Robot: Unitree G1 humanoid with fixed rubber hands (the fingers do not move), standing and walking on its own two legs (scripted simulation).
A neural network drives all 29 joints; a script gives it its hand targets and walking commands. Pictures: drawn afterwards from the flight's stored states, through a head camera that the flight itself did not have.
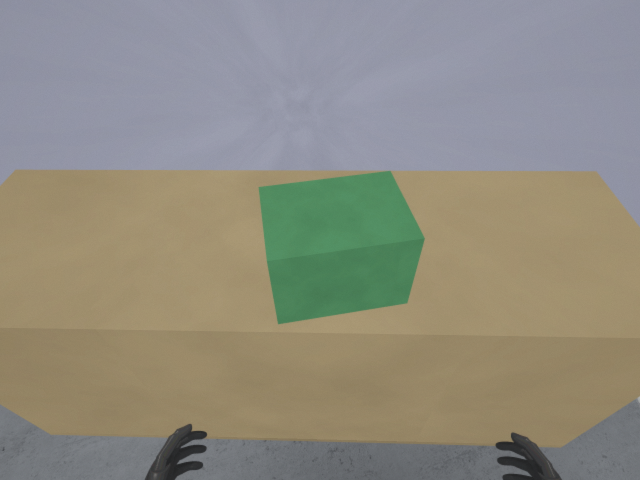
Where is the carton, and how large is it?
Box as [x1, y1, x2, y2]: [259, 171, 424, 323]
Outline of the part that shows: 390,171 259,187 266,257 278,323 407,302 424,238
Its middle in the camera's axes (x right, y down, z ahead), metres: +0.03 +0.01 +0.69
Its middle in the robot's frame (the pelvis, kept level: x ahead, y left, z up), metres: +0.50 +0.00 -0.04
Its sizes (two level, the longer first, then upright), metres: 0.241 0.174 0.175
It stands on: a pedestal, 0.63 m high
